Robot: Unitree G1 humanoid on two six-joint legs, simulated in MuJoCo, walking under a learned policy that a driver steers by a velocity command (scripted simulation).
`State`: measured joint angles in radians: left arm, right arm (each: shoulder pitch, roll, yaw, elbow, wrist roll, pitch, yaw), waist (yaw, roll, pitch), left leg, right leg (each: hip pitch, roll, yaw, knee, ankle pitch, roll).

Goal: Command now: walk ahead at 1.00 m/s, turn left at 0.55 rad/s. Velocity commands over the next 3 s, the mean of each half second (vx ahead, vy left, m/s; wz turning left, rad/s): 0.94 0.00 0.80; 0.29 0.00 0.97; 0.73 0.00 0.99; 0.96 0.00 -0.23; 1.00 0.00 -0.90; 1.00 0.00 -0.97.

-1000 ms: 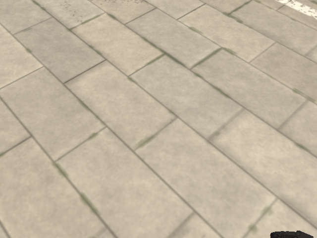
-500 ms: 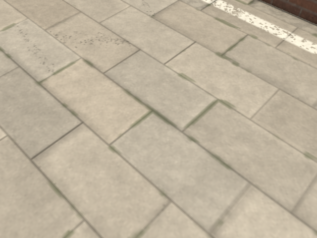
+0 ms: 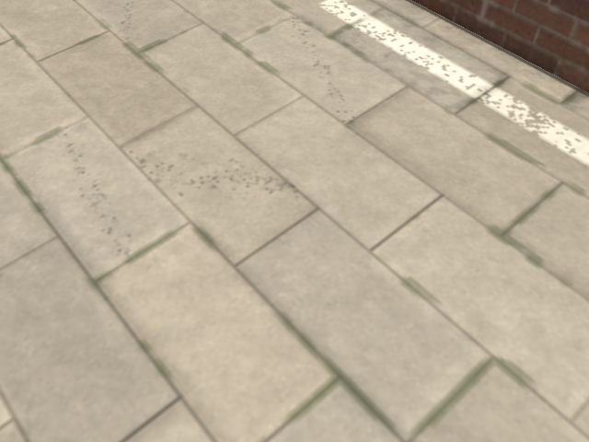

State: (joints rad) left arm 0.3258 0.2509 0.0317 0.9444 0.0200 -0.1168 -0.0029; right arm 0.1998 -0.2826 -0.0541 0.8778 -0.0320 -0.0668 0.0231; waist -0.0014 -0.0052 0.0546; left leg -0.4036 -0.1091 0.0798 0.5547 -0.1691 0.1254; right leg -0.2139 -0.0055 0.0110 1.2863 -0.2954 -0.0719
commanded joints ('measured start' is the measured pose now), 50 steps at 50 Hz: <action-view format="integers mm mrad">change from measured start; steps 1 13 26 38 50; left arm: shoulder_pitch -85 -408 -197 -34 -290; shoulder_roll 74 116 102 220 116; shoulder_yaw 0 -22 37 42 33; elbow -159 -355 -226 -330 -367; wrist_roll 32 11 -46 -26 -31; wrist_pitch -19 21 -6 12 73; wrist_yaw -9 -25 20 5 10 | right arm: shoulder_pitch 173 268 42 69 -73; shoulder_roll -74 -178 -40 -323 -207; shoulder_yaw -28 -66 -29 -108 -79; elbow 32 -6 -205 -347 -398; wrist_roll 11 45 118 4 68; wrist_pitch -7 -34 57 38 102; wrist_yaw -15 -11 -3 22 -61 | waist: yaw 0 -50 -51 -49 -8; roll -38 62 -192 213 90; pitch -62 -3 -27 -484 -207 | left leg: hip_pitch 367 265 -339 737 61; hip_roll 263 175 217 432 115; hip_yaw -521 -409 -140 -878 -601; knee -327 -328 600 -170 -257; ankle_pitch -28 492 -140 515 -308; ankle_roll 181 66 -72 397 116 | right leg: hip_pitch -451 -128 141 -512 -241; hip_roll -89 -12 -265 77 59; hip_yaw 66 -15 -26 142 118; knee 11 -778 -988 311 -499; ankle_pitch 28 388 715 -351 69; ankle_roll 20 83 -10 138 161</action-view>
